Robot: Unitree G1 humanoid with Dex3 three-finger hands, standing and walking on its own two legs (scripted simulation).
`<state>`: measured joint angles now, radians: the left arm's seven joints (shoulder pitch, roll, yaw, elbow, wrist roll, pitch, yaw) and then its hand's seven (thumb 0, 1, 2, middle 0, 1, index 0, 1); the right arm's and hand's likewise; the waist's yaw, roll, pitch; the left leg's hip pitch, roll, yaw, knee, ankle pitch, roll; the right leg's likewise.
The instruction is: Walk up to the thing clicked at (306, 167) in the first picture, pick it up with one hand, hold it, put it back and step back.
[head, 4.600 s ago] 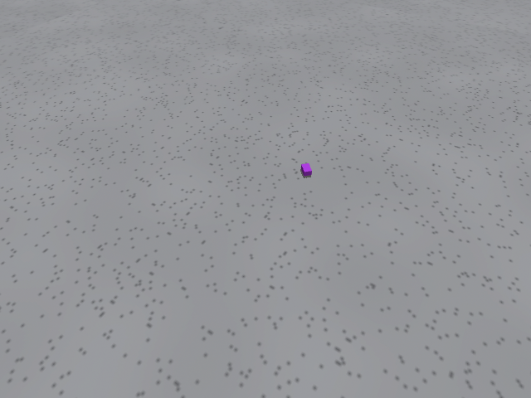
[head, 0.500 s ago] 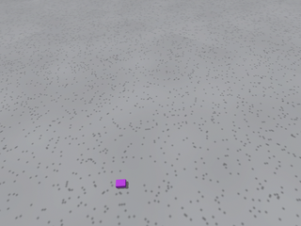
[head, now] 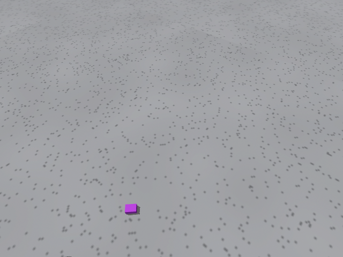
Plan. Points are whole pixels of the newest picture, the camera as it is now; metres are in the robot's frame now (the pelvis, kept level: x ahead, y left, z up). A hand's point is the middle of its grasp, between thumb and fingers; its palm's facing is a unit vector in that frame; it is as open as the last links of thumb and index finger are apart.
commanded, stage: walk up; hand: left
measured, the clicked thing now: (131, 208) +0.46 +0.27 -0.75
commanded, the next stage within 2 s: stand in 0.98 s
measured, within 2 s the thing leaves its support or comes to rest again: neither
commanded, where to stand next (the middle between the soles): +0.07 -0.01 m, yaw +2 degrees
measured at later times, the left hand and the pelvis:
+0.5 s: hand out of the picture +0.12 +0.26 -0.14, palm faces +0.03 -0.94 -0.34, open 7.4 cm; pelvis +0.00 +0.01 +0.01, yaw +1 degrees
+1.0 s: hand out of the picture +0.08 +0.27 -0.14, palm faces +0.08 -0.94 -0.32, open 7.4 cm; pelvis +0.00 +0.01 +0.01, yaw +3 degrees
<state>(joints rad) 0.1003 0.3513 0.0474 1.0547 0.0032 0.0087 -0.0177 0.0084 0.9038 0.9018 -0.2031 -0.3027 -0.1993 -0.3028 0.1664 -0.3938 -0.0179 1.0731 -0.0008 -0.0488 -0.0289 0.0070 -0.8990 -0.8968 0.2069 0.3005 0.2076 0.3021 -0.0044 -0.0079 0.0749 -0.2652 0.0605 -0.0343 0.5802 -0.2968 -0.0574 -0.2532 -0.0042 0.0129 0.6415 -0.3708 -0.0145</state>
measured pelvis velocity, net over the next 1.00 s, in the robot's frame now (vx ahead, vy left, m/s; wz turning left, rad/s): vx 0.00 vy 0.01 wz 0.05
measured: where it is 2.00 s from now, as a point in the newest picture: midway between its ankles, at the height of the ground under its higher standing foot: outside the picture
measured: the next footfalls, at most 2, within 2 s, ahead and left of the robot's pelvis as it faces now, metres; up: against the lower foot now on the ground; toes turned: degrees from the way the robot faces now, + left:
none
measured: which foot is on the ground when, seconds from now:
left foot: down 0.00-1.00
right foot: down 0.00-1.00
